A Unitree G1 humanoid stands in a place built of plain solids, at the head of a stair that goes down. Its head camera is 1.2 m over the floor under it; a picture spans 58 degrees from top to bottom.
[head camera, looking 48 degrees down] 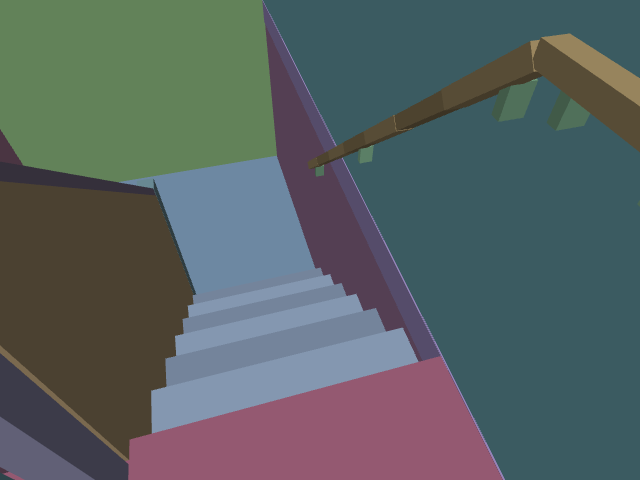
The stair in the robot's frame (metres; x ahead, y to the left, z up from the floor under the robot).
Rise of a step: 0.20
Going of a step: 0.23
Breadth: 0.90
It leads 15 degrees to the left of straight ahead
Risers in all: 7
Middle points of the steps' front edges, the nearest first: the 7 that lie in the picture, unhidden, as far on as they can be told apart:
0.49 0.07 0.00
0.71 0.13 -0.20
0.93 0.19 -0.40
1.14 0.25 -0.61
1.36 0.31 -0.81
1.58 0.37 -1.01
1.79 0.43 -1.22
